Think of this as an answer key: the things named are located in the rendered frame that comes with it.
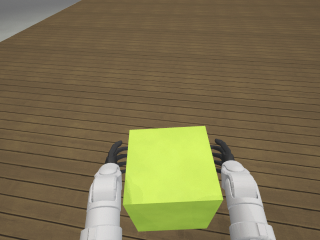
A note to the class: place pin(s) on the robot left forearm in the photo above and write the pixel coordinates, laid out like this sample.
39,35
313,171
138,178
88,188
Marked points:
104,205

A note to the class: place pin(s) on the carton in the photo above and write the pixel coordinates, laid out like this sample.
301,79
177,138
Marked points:
171,182

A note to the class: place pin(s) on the robot right forearm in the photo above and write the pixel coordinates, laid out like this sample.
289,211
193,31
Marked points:
244,203

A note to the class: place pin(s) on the robot left hand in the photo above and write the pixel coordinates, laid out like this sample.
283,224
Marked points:
113,157

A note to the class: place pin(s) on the robot right hand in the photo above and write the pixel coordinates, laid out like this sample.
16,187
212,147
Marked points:
225,153

